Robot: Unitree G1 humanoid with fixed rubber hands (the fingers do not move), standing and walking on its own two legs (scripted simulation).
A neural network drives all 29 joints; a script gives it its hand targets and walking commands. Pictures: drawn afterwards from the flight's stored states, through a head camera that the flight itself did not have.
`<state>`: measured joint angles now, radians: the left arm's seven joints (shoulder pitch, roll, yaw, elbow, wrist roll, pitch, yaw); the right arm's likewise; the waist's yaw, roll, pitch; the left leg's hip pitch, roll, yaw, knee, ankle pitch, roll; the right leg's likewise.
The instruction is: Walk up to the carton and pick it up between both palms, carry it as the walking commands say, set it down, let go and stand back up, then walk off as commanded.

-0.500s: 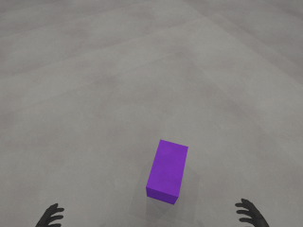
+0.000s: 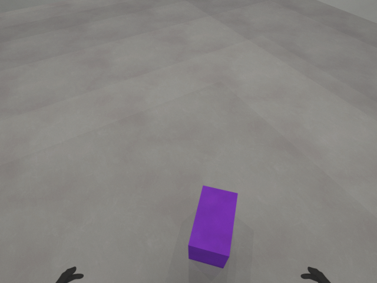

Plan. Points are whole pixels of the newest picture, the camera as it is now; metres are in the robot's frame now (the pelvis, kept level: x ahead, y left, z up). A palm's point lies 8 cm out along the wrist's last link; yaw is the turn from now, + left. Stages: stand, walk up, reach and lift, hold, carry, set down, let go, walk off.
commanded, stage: stand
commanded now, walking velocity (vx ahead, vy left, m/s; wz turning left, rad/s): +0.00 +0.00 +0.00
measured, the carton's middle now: (212, 226) +0.45 -0.11 -0.66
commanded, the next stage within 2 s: walk off in 0.90 s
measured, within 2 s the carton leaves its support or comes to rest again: neither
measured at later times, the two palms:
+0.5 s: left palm out of the picture +0.03 +0.29 -0.10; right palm out of the picture +0.03 -0.30 -0.11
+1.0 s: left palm out of the picture +0.02 +0.27 -0.11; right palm out of the picture -0.02 -0.33 -0.12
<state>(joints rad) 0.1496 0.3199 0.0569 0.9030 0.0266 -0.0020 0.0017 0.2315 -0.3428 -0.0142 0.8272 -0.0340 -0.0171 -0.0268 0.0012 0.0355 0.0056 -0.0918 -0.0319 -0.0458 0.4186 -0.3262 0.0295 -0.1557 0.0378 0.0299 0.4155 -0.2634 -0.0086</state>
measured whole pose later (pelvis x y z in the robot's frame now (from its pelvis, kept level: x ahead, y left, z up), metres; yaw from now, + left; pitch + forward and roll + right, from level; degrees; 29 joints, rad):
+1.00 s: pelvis -0.06 -0.03 +0.00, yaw +0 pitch -1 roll +0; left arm 0.10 0.35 0.01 1.12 0.01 -0.01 0.00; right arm 0.22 -0.37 0.01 1.03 -0.02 -0.02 -0.01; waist -0.01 0.01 0.04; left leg -0.12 -0.01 -0.05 0.37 -0.23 -0.01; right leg -0.19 0.06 0.02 0.38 -0.17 -0.05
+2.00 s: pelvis -0.07 +0.00 +0.00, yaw +14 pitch +3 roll -1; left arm 0.05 0.31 0.03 1.00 -0.01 0.05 0.03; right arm 0.25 -0.27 -0.03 0.96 -0.02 0.05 -0.01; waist -0.04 -0.01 0.05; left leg -0.27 -0.10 -0.22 0.44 -0.20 0.04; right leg -0.33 -0.01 0.05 0.73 -0.46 0.10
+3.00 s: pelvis -0.06 -0.04 +0.00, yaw +16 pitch -1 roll +0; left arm 0.24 0.20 -0.01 1.13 0.01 0.00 0.04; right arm 0.23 -0.20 0.01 1.12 -0.01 0.01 -0.05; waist 0.01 -0.01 0.03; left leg -0.08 -0.02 -0.03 0.35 -0.25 0.01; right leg -0.08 0.02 -0.02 0.36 -0.25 -0.03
